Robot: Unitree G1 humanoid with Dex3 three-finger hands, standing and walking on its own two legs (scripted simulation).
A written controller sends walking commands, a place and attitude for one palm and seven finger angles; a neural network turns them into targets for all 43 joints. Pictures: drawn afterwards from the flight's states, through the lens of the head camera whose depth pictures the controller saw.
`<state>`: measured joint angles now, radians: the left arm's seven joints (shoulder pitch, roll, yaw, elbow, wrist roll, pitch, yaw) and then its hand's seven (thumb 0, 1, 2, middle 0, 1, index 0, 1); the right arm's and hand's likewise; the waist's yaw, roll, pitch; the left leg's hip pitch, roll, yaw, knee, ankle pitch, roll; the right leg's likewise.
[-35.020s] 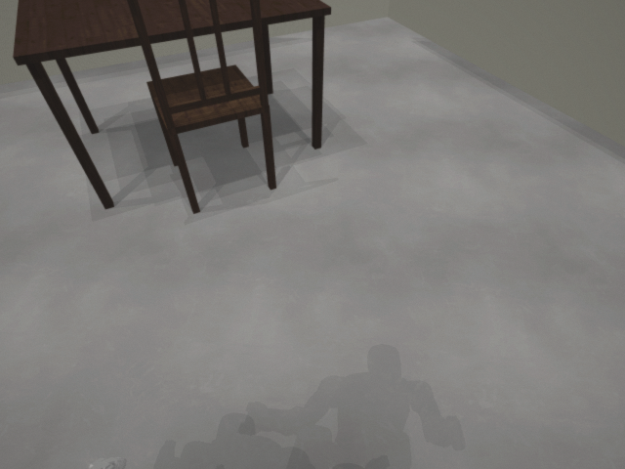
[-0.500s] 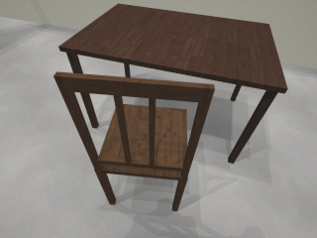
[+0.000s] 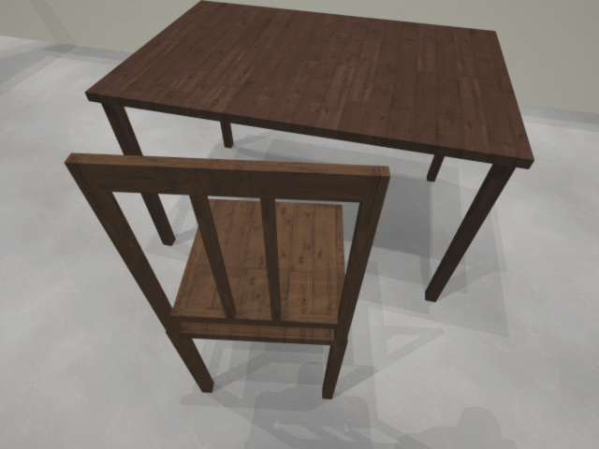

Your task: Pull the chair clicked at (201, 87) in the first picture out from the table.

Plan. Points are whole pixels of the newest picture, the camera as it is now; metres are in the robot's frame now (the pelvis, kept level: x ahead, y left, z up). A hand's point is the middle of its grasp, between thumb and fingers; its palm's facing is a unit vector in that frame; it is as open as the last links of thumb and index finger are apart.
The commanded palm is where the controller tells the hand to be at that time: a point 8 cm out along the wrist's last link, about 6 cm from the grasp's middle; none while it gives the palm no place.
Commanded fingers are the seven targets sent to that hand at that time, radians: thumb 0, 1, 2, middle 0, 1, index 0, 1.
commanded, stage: come to a stop and stand still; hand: left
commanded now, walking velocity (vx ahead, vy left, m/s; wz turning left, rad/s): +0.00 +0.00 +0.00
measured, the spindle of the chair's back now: (217, 265) +0.41 +0.18 -0.06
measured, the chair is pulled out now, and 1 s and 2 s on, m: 0.27 0.27 0.27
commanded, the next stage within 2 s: look again from close up in 0.14 s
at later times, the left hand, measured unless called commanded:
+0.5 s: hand out of the picture +0.01 +0.20 -0.18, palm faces +0.01 -0.98 -0.21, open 7.3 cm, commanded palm none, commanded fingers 0.00 0.90 0.90 -0.20 -0.30 -0.20 -0.30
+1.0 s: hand out of the picture +0.03 +0.22 -0.18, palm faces -0.01 -0.98 -0.19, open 7.3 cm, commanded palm none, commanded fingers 0.00 0.90 0.90 -0.20 -0.30 -0.20 -0.30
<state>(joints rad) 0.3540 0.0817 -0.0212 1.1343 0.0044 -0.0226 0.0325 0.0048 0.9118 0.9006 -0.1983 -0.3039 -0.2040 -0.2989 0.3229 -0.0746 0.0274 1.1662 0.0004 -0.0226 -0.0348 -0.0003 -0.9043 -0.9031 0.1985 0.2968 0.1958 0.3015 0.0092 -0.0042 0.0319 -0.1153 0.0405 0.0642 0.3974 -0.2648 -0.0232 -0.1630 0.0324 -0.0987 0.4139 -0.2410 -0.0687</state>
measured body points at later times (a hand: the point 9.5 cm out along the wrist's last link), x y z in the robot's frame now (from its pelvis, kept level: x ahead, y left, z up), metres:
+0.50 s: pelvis -0.01 +0.03 -0.01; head +0.00 +0.02 +0.44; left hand +0.01 +0.25 -0.16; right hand +0.00 -0.20 -0.17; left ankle -0.03 +0.13 -0.74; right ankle -0.01 -0.07 -0.74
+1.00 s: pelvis +0.01 +0.05 +0.00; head +0.02 +0.05 +0.45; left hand +0.03 +0.28 -0.16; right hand +0.01 -0.17 -0.16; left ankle -0.03 +0.13 -0.74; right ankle -0.01 -0.07 -0.74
